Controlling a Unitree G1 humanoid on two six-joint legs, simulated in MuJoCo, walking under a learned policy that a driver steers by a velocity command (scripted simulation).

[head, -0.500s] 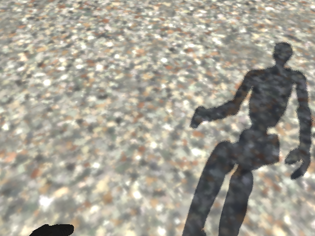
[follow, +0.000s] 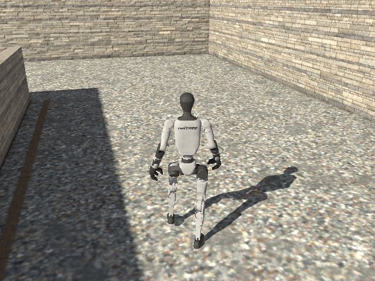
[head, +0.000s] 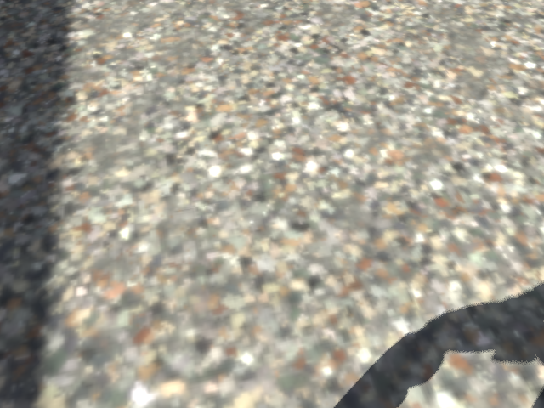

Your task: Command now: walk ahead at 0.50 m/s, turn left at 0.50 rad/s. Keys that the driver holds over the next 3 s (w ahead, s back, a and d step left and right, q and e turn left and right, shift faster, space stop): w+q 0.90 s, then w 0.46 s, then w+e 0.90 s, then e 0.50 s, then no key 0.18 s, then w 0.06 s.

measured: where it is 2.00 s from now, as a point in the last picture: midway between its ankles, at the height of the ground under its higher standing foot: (146, 211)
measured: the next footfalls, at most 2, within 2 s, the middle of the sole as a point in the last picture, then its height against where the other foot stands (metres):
left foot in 0.14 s outside the picture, level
right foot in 0.62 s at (306, 375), level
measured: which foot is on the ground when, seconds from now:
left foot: up 0.00-0.12, down 0.14-0.64, up 0.66-1.00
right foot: down 0.00-0.16, up 0.18-0.60, down 0.62-1.00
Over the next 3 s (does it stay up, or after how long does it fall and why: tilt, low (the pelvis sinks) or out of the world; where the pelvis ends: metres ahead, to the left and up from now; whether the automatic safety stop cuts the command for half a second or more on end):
stays up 1.36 0.56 -0.01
